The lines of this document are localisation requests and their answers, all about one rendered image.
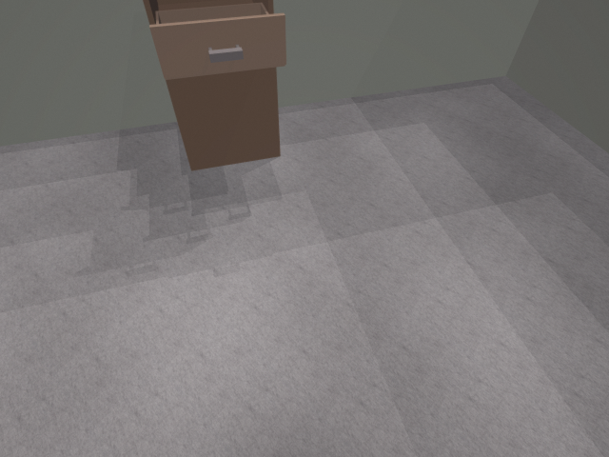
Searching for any handle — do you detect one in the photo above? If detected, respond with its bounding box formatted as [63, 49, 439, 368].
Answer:
[208, 45, 244, 63]

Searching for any cabinet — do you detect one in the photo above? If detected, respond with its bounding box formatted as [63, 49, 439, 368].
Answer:
[143, 0, 281, 171]

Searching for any drawer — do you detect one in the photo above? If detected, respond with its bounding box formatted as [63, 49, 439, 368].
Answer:
[149, 3, 286, 80]

